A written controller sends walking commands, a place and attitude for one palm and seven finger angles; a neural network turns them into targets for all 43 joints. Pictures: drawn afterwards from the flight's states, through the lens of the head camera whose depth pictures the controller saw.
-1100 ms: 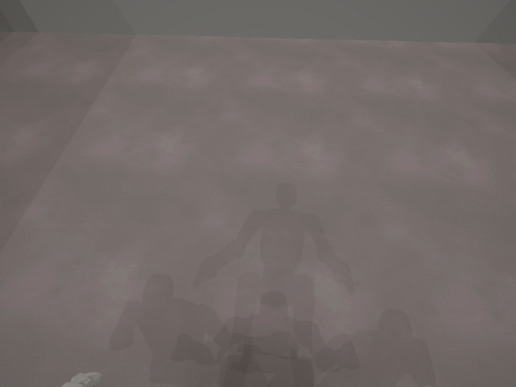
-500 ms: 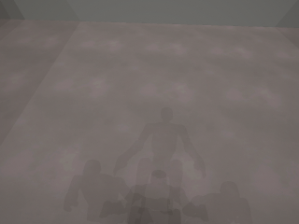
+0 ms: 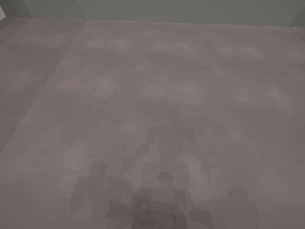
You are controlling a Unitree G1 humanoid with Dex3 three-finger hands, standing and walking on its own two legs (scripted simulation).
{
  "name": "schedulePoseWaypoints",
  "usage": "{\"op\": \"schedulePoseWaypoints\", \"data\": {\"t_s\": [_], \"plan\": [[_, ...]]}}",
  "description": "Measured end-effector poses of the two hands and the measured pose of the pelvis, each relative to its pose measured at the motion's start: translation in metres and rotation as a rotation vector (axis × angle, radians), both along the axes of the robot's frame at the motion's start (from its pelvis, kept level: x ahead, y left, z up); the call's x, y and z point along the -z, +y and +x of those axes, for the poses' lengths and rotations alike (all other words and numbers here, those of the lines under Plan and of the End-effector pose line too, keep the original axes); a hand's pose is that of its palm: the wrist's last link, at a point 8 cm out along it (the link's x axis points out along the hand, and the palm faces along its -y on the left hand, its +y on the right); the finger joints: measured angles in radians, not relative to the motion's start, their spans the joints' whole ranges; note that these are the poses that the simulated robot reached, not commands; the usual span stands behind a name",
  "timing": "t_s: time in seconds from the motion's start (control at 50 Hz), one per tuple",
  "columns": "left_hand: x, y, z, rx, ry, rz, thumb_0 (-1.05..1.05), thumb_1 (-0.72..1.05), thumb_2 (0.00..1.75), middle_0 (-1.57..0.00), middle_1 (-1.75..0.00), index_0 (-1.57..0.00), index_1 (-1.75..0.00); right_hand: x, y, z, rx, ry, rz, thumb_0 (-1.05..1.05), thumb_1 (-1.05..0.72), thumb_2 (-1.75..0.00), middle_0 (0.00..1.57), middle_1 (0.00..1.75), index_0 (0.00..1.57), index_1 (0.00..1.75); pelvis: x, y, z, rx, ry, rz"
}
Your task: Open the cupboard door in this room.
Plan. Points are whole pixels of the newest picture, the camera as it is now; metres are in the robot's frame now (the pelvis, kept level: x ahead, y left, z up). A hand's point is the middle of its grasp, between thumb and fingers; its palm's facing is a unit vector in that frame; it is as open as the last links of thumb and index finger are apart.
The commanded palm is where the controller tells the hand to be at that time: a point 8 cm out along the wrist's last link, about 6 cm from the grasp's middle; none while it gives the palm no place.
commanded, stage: turn or walk to find it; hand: left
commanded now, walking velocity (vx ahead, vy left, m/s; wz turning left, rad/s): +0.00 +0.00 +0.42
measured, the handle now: out of the picture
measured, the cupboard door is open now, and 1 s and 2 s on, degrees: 0 0 0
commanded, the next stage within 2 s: none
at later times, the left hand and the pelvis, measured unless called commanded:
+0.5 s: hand out of the picture +0.03 +0.21 -0.16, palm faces +0.21 -0.94 -0.27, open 7.3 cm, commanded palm none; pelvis -0.03 -0.02 -0.01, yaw +12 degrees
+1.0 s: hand out of the picture -0.15 +0.22 -0.19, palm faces +0.46 -0.86 -0.23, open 7.3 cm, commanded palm none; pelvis -0.08 +0.02 -0.01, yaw +26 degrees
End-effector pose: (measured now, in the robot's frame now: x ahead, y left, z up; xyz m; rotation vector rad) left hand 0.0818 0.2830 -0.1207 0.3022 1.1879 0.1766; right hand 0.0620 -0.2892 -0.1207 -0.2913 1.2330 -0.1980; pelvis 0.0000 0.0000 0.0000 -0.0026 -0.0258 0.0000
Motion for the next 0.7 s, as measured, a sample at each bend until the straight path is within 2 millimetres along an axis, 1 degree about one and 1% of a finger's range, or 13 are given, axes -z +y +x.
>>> {"op": "schedulePoseWaypoints", "data": {"t_s": [0.1,0.2,0.26,0.32,0.4,0.46,0.5,0.54,0.6,0.66,0.7], "plan": [[0.016,-0.009,-0.019,-0.039,0.018,-0.046,0.0,0.91,0.9,-0.2,-0.3,-0.2,-0.3,0.011,0.023,-0.005,-0.016,0.032,0.032,0.0,-0.91,-0.9,0.2,0.3,0.2,0.3,0.008,0.006,-0.003,-0.033,0.009,-0.013],[0.034,-0.011,-0.041,-0.077,0.059,-0.09,0.0,0.91,0.9,-0.2,-0.3,-0.21,-0.3,0.017,0.052,-0.012,-0.023,0.04,0.063,0.0,-0.91,-0.9,0.2,0.3,0.2,0.3,0.014,0.016,-0.008,-0.052,0.009,-0.005],[0.033,-0.013,-0.05,-0.105,0.068,-0.096,0.0,0.91,0.9,-0.2,-0.3,-0.21,-0.3,0.016,0.064,-0.02,-0.032,0.052,0.083,0.0,-0.91,-0.9,0.21,0.3,0.2,0.3,0.011,0.015,-0.013,-0.078,0.016,-0.011],[0.025,-0.015,-0.055,-0.138,0.047,-0.098,0.0,0.91,0.9,-0.2,-0.3,-0.2,-0.3,0.015,0.069,-0.027,-0.048,0.078,0.097,0.0,-0.91,-0.9,0.21,0.3,0.2,0.3,0.005,0.012,-0.018,-0.108,0.025,-0.021],[0.014,-0.021,-0.06,-0.177,0.007,-0.087,0.0,0.91,0.9,-0.2,-0.3,-0.2,-0.3,0.016,0.062,-0.032,-0.069,0.097,0.105,0.0,-0.91,-0.9,0.21,0.3,0.2,0.3,0.002,0.004,-0.025,-0.154,0.035,-0.029],[0.007,-0.028,-0.066,-0.206,-0.032,-0.069,0.0,0.91,0.9,-0.2,-0.3,-0.2,-0.3,0.021,0.049,-0.032,-0.089,0.099,0.108,0.0,-0.91,-0.9,0.21,0.3,0.2,0.3,0.003,-0.007,-0.031,-0.19,0.037,-0.025],[0.007,-0.033,-0.074,-0.223,-0.062,-0.047,0.0,0.91,0.9,-0.2,-0.3,-0.2,-0.3,0.028,0.037,-0.028,-0.1,0.09,0.113,0.0,-0.91,-0.9,0.21,0.3,0.2,0.3,0.009,-0.016,-0.034,-0.207,0.038,-0.007],[0.004,-0.038,-0.087,-0.244,-0.067,-0.032,0.0,0.91,0.9,-0.2,-0.3,-0.2,-0.3,0.03,0.027,-0.023,-0.118,0.084,0.105,0.01,-0.91,-0.9,0.21,0.3,0.2,0.3,0.01,-0.021,-0.038,-0.232,0.021,-0.007],[-0.001,-0.044,-0.109,-0.283,-0.056,-0.028,0.0,0.91,0.9,-0.2,-0.3,-0.2,-0.3,0.025,0.017,-0.011,-0.145,0.07,0.094,0.01,-0.91,-0.9,0.21,0.3,0.2,0.3,0.006,-0.023,-0.041,-0.267,0.004,0.003],[0.001,-0.047,-0.131,-0.319,-0.035,-0.036,0.0,0.91,0.9,-0.2,-0.3,-0.21,-0.3,0.019,0.014,0.001,-0.177,0.051,0.08,0.01,-0.91,-0.9,0.2,0.3,0.2,0.3,0.004,-0.023,-0.044,-0.302,-0.003,0.012],[0.004,-0.049,-0.145,-0.345,-0.023,-0.047,0.0,0.91,0.9,-0.2,-0.3,-0.21,-0.3,0.016,0.017,0.008,-0.205,0.047,0.068,0.01,-0.91,-0.9,0.2,0.3,0.2,0.3,0.003,-0.021,-0.046,-0.325,-0.004,0.016]]}}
